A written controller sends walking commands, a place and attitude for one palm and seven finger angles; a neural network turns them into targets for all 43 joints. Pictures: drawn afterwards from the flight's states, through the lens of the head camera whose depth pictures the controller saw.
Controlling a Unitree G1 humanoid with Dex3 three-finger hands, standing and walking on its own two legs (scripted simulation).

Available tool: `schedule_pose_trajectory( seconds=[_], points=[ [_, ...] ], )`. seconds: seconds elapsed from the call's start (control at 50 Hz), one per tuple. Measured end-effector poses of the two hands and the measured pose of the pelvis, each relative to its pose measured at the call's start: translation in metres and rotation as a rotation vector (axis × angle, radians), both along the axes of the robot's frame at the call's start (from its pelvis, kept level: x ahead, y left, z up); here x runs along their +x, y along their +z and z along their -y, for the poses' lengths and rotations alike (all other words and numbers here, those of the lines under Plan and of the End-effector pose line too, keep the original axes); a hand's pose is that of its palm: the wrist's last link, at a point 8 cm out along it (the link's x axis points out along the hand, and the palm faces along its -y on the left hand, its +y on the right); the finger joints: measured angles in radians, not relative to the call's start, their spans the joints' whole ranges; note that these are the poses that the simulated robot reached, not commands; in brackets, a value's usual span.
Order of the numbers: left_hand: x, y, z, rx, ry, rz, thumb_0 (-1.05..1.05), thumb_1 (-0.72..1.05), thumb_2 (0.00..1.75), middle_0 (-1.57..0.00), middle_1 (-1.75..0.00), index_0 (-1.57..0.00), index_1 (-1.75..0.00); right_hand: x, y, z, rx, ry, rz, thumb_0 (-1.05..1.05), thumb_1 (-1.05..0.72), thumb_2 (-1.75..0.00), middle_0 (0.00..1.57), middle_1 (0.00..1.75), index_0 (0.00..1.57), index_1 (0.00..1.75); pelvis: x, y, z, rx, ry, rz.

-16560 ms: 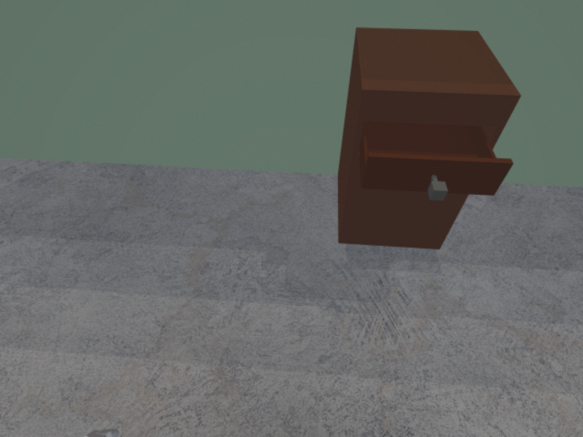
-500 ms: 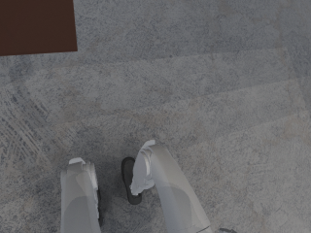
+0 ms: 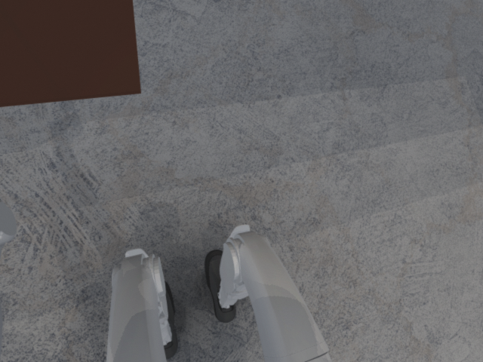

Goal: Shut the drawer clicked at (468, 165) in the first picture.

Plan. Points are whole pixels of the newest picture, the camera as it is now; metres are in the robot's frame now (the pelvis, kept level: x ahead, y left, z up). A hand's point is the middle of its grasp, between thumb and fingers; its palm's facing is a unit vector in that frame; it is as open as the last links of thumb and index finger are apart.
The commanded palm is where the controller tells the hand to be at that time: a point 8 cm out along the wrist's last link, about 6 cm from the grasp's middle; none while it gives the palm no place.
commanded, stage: pull the fist back off the drawer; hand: left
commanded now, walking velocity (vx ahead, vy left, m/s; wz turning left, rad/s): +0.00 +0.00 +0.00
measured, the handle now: out of the picture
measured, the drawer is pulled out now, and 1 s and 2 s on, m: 0.00 0.00 0.00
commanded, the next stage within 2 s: draw the hand back to the body in 0.16 s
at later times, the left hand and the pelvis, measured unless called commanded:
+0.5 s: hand out of the picture +0.50 +0.26 +0.08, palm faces +0.13 -0.99 -0.06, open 3.3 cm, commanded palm +0.46 +0.29 +0.11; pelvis +0.04 -0.01 +0.08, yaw +4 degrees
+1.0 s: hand out of the picture +0.35 +0.26 +0.24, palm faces +0.33 -0.90 -0.29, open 3.3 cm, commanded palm +0.31 +0.30 +0.28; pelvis +0.09 +0.00 +0.21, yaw +8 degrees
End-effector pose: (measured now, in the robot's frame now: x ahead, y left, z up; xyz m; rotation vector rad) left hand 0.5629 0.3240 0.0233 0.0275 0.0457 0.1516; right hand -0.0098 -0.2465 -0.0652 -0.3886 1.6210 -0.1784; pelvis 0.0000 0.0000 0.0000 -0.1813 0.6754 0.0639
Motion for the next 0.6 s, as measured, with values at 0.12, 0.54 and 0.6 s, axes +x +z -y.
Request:
schedule_pose_trajectory(
  seconds=[0.12,0.54,0.6],
  points=[
    [-0.014,-0.002,0.003,0.001,0.003,-0.003,0.01,0.89,0.90,-1.40,-1.60,-1.40,-1.60,0.034,0.002,0.004,0.022,0.021,0.046,0.00,-0.90,-0.90,0.20,0.30,0.21,0.30,0.014,0.012,0.000,0.014,-0.001,0.002],
    [-0.113,0.079,0.009,0.013,0.004,-0.028,0.02,0.90,0.90,-1.40,-1.60,-1.40,-1.60,0.161,0.050,-0.004,0.145,0.095,0.320,0.00,-0.91,-0.90,0.20,0.30,0.21,0.30,0.046,0.093,0.007,0.075,0.028,0.108],
    [-0.135,0.108,0.006,0.008,0.042,-0.011,0.02,0.90,0.90,-1.40,-1.60,-1.40,-1.60,0.184,0.072,-0.009,0.156,0.130,0.405,0.00,-0.90,-0.90,0.20,0.30,0.21,0.30,0.052,0.113,0.007,0.087,0.044,0.150]
  ],
)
